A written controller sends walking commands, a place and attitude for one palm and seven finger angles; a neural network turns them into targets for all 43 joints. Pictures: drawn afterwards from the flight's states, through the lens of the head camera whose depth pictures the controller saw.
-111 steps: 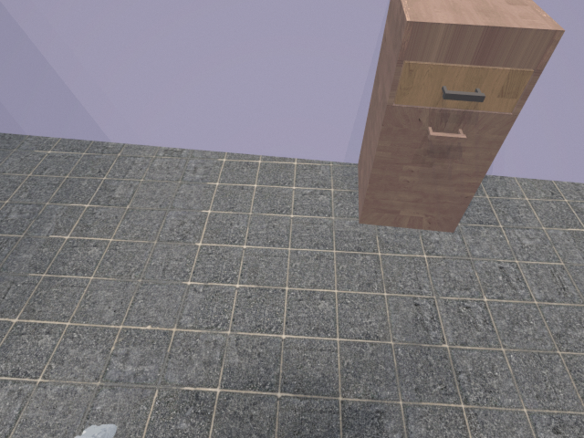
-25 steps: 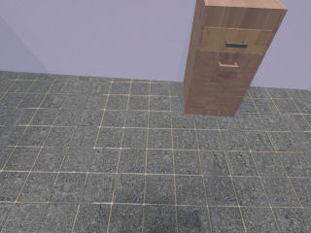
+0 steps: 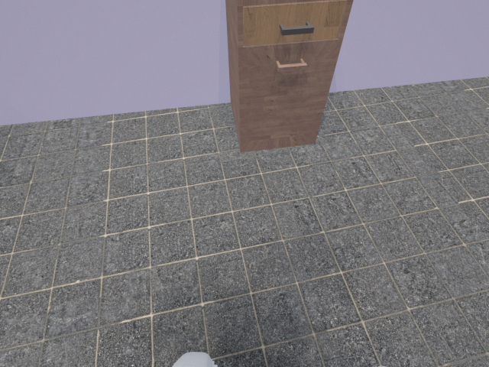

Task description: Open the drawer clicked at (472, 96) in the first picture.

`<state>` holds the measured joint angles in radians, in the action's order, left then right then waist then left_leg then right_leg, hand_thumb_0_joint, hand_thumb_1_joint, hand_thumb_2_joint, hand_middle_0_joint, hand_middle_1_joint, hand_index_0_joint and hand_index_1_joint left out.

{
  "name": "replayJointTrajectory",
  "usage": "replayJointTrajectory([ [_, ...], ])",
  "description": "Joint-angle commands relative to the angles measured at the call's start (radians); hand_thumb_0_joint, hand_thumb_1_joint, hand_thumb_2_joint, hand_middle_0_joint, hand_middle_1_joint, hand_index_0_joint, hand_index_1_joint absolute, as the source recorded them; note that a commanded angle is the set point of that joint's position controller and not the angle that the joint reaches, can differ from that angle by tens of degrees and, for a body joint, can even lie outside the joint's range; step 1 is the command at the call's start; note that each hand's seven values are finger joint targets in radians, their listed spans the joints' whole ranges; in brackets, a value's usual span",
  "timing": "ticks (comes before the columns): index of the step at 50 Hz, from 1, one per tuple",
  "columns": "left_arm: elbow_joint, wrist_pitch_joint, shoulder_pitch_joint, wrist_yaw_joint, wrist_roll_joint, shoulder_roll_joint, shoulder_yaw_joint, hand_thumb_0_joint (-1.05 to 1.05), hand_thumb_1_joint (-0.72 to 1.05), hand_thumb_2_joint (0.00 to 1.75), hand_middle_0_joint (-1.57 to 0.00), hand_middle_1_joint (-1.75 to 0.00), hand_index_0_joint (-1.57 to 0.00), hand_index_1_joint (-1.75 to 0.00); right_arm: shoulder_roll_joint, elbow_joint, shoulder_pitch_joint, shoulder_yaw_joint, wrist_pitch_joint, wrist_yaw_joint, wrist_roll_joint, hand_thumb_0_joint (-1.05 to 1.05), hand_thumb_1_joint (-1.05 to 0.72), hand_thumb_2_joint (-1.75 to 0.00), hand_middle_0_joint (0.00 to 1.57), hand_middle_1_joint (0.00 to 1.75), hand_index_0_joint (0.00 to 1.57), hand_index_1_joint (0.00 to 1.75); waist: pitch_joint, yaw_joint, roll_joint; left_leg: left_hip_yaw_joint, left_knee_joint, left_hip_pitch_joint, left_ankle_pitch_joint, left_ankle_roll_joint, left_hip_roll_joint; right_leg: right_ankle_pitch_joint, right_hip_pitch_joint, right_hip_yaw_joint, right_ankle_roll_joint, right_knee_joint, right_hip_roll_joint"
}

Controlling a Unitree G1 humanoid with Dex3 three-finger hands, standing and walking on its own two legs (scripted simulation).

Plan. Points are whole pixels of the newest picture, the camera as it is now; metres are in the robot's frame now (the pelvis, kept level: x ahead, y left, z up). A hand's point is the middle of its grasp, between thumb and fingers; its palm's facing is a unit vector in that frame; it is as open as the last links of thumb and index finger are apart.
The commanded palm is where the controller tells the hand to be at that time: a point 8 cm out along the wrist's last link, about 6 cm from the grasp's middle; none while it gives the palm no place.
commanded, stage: walk to a spot facing it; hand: left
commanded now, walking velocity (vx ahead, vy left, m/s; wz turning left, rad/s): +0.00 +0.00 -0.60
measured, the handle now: (295, 27) +1.25 -0.08 -0.08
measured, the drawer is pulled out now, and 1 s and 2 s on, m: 0.00 0.00 0.00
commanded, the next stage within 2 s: none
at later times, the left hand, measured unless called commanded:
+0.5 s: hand (130, 366) +0.13 +0.23 -0.16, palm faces -0.31 -0.93 -0.20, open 7.3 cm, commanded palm none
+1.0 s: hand (185, 325) +0.21 +0.15 -0.20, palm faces -0.53 -0.83 -0.16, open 7.3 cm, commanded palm none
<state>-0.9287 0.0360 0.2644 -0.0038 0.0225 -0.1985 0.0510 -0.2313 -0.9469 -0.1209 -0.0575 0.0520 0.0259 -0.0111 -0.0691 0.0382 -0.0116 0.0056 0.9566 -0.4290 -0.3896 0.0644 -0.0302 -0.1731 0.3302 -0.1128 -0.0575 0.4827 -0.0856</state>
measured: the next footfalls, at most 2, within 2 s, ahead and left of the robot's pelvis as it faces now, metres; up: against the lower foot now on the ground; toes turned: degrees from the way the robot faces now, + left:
left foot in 0.16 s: +0.01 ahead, +0.15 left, +0.00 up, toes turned -6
right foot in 0.64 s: -0.04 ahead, -0.11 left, +0.00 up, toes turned -32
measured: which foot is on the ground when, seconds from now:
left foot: up 0.00-0.14, down 0.16-0.64, up 0.66-0.98, down 1.00-1.00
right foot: down 0.00-0.16, up 0.18-0.62, down 0.64-1.00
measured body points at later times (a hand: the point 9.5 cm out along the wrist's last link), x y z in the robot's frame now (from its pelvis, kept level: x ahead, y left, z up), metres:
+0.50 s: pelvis -0.03 +0.05 +0.00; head +0.01 +0.07 +0.45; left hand +0.15 +0.28 -0.15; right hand -0.07 -0.20 -0.13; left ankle -0.03 +0.15 -0.74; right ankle -0.08 -0.09 -0.68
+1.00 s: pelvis +0.10 -0.01 -0.02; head +0.13 +0.01 +0.43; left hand +0.24 +0.19 -0.18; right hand +0.02 -0.27 -0.13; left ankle +0.23 +0.03 -0.74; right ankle -0.08 -0.09 -0.74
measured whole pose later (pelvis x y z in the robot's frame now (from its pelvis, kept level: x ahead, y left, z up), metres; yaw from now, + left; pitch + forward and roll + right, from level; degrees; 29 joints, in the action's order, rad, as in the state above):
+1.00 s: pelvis +0.10 -0.01 -0.02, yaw -35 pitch +0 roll -2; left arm -1.01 -0.01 0.33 -0.02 0.03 -0.23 0.06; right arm -0.22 -0.90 -0.21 -0.05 -0.04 -0.02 -0.02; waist -0.03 0.01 -0.03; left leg -0.11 0.63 -0.42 -0.21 0.04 -0.10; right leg -0.43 0.09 -0.07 0.03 0.52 0.00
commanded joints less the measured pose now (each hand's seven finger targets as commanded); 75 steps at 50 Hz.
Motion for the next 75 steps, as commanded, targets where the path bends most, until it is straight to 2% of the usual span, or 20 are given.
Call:
replayJointTrajectory([
  [1,0.067,-0.011,0.033,0.018,0.005,-0.228,0.066,0.0,0.9,0.9,-0.2,-0.3,-0.2,-0.3,-0.082,0.1,0.02,-0.018,-0.036,0.009,0.005,0.0,-0.9,-0.9,0.2,0.3,0.2,0.3,0.151,0.008,-0.126,0.012,-0.12,-0.023,-0.041,-0.006,0.004,0.196,-0.187,-0.36,-0.13,-0.142,0.26],
  [6,0.095,0.004,-0.057,0.015,0.002,-0.236,0.067,0.0,0.9,0.9,-0.2,-0.3,-0.2,-0.3,-0.088,0.081,-0.117,-0.017,-0.053,0.018,0.015,0.0,-0.9,-0.9,0.2,0.3,0.2,0.3,0.178,-0.056,-0.12,-0.002,-0.489,0.268,0.072,-0.042,0.039,0.128,-0.016,-0.377,-0.055,-0.101,0.196],
  [7,0.112,0.007,-0.08,0.011,-0.005,-0.211,0.06,0.0,0.9,0.9,-0.2,-0.3,-0.2,-0.3,-0.123,0.076,-0.168,-0.022,-0.062,0.023,0.014,0.0,-0.9,-0.9,0.2,0.3,0.2,0.3,0.18,-0.087,-0.064,0.057,-0.597,0.415,0.087,-0.069,-0.033,0.002,0.128,-0.31,-0.005,-0.027,0.128],
  [8,0.132,0.009,-0.068,-0.001,-0.012,-0.145,0.05,0.0,0.9,0.9,-0.2,-0.3,-0.2,-0.3,-0.211,0.089,-0.146,-0.037,-0.066,0.024,0.0,0.0,-0.9,-0.9,0.2,0.3,0.2,0.3,0.148,-0.078,0.215,0.3,-0.73,0.504,0.009,-0.135,-0.264,-0.208,0.334,-0.14,0.051,0.182,-0.015],
  [9,0.148,0.006,-0.08,-0.007,-0.001,-0.153,0.056,0.0,0.9,0.9,-0.2,-0.3,-0.2,-0.3,-0.254,0.13,-0.1,-0.043,-0.057,0.02,0.002,0.0,-0.9,-0.9,0.2,0.3,0.2,0.3,0.096,-0.065,0.269,0.4,-0.759,0.331,0.06,-0.201,-0.449,-0.359,0.331,0.016,0.1,0.442,-0.001],
  [12,0.097,0.018,-0.037,-0.026,0.014,-0.174,0.079,0.0,0.9,0.9,-0.2,-0.3,-0.2,-0.3,-0.147,0.154,0.03,-0.01,-0.066,0.02,-0.013,0.0,-0.9,-0.9,0.2,0.3,0.2,0.3,0.009,0.008,0.136,0.156,-0.7,0.164,0.253,-0.194,-0.287,-0.225,0.274,0.03,0.128,0.759,0.06],
  [19,0.124,0.021,-0.151,-0.035,-0.001,-0.122,0.047,0.0,0.9,0.9,-0.2,-0.3,-0.2,-0.3,-0.158,0.09,-0.168,-0.026,-0.073,0.018,-0.01,0.0,-0.9,-0.9,0.2,0.3,0.2,0.3,0.05,-0.074,0.147,0.016,-0.596,0.425,0.646,-0.217,-0.291,-0.246,0.304,0.119,0.146,0.589,0.118],
  [26,0.15,0.009,-0.242,-0.062,0.005,-0.097,0.036,0.0,0.9,0.9,-0.2,-0.3,-0.2,-0.3,-0.194,0.037,-0.213,-0.038,-0.081,0.001,-0.022,0.0,-0.9,-0.9,0.2,0.3,0.2,0.3,0.03,-0.101,0.199,-0.037,-0.67,0.344,0.158,-0.193,-0.357,-0.289,0.143,0.207,0.105,0.288,0.14],
  [30,0.093,-0.019,-0.084,-0.051,0.008,-0.117,0.045,0.0,0.9,0.9,-0.2,-0.3,-0.2,-0.3,-0.184,0.024,-0.205,-0.032,-0.081,-0.009,-0.02,0.0,-0.9,-0.9,0.2,0.3,0.2,0.3,0.103,-0.014,0.094,-0.153,-0.403,0.205,0.156,-0.102,-0.302,-0.155,-0.221,0.261,0.045,-0.025,0.082],
  [32,0.013,-0.039,0.185,-0.019,-0.003,-0.335,0.086,0.0,0.9,0.9,-0.2,-0.3,-0.2,-0.3,-0.086,0.126,-0.078,0.005,-0.079,-0.031,-0.006,0.0,-0.9,-0.9,0.2,0.3,0.2,0.3,0.171,0.121,-0.332,-0.221,0.147,-0.339,-0.258,0.005,-0.09,-0.141,-0.605,-0.373,-0.144,-0.208,0.482],
  [33,0.008,-0.039,0.211,-0.004,-0.016,-0.342,0.087,0.0,0.9,0.9,-0.2,-0.3,-0.2,-0.3,-0.124,0.158,-0.005,-0.002,-0.079,-0.025,-0.013,0.0,-0.9,-0.9,0.2,0.3,0.2,0.3,0.144,0.124,-0.217,-0.081,0.227,-0.407,-0.224,-0.005,-0.111,-0.123,-0.546,-0.413,-0.193,-0.231,0.52],
  [38,0.06,-0.069,-0.045,-0.001,0.001,-0.219,0.047,0.0,0.9,0.9,-0.2,-0.3,-0.2,-0.3,-0.101,0.083,-0.094,-0.016,-0.067,-0.042,-0.021,0.0,-0.9,-0.9,0.2,0.3,0.2,0.3,-0.029,-0.04,-0.125,-0.075,0.09,-0.201,0.048,0.022,-0.139,-0.176,-0.131,-0.122,-0.116,-0.276,0.33],
  [48,0.005,-0.077,-0.023,-0.004,-0.001,-0.215,0.057,0.0,0.9,0.9,-0.2,-0.3,-0.2,-0.3,-0.097,0.071,-0.181,-0.024,-0.112,-0.039,-0.01,0.0,-0.9,-0.9,0.2,0.3,0.2,0.3,0.028,-0.096,-0.067,-0.146,-0.405,0.244,0.179,-0.003,-0.036,-0.064,-0.028,-0.083,-0.062,-0.089,0.238],
  [49,0.004,-0.075,-0.025,-0.007,-0.002,-0.174,0.052,0.0,0.9,0.9,-0.2,-0.3,-0.2,-0.3,-0.155,0.03,-0.323,-0.038,-0.12,-0.025,-0.014,0.0,-0.9,-0.9,0.2,0.3,0.2,0.3,0.105,-0.16,0.057,-0.075,-0.483,0.443,0.122,-0.019,-0.086,-0.008,0.038,-0.033,-0.029,0.142,0.17],
  [50,0.02,-0.067,0.025,-0.017,-0.015,-0.09,0.042,0.0,0.9,0.9,-0.2,-0.3,-0.2,-0.3,-0.282,0.001,-0.451,-0.065,-0.126,-0.014,-0.036,0.0,-0.9,-0.9,0.2,0.3,0.2,0.3,0.21,-0.186,0.374,0.296,-0.607,0.613,-0.037,-0.1,-0.391,-0.303,0.226,0.118,0.033,0.497,0.03],
  [51,0.034,-0.069,0.019,-0.016,-0.009,-0.091,0.036,0.0,0.9,0.9,-0.2,-0.3,-0.2,-0.3,-0.279,-0.015,-0.463,-0.052,-0.118,-0.011,-0.031,0.0,-0.9,-0.9,0.2,0.3,0.2,0.3,0.213,-0.174,0.448,0.511,-0.76,0.568,-0.234,-0.137,-0.493,-0.412,0.32,0.083,0.037,0.726,0.029],
  [54,0.014,-0.071,-0.075,-0.042,0.008,-0.093,0.041,0.0,0.9,0.9,-0.2,-0.3,-0.2,-0.3,-0.112,0.008,-0.261,-0.011,-0.134,-0.004,-0.019,0.0,-0.9,-0.9,0.2,0.3,0.2,0.3,-0.016,-0.096,0.129,0.269,-0.792,0.289,-0.139,-0.141,-0.405,-0.157,0.346,0.079,0.036,0.82,0.174],
  [57,-0.028,-0.04,0.011,-0.04,0.012,-0.046,0.039,0.0,0.9,0.9,-0.2,-0.3,-0.2,-0.3,-0.06,-0.019,-0.251,-0.001,-0.149,0.002,-0.014,0.0,-0.9,-0.9,0.2,0.3,0.2,0.3,0.017,-0.044,0.146,-0.005,-0.765,0.267,0.159,-0.101,-0.319,-0.057,0.282,0.097,0.062,0.785,0.179],
  [71,0.047,-0.042,-0.305,-0.042,0.011,0.019,0.016,0.0,0.9,0.9,-0.2,-0.3,-0.2,-0.3,-0.02,-0.159,-0.457,0.001,-0.14,0.004,-0.022,0.0,-0.9,-0.9,0.2,0.3,0.2,0.3,-0.099,-0.118,0.127,-0.226,-0.744,0.467,0.549,-0.163,-0.313,0.011,0.353,0.248,0.048,0.269,0.173],
  [75,0.003,-0.062,-0.149,-0.03,0.012,-0.013,0.026,0.0,0.9,0.9,-0.2,-0.3,-0.2,-0.3,-0.064,-0.16,-0.43,-0.011,-0.132,0.004,-0.018,0.0,-0.9,-0.9,0.2,0.3,0.2,0.3,0.02,-0.036,0.148,-0.292,-0.489,0.516,1.03,-0.141,-0.322,-0.085,0.085,0.316,-0.022,0.151,0.072],
])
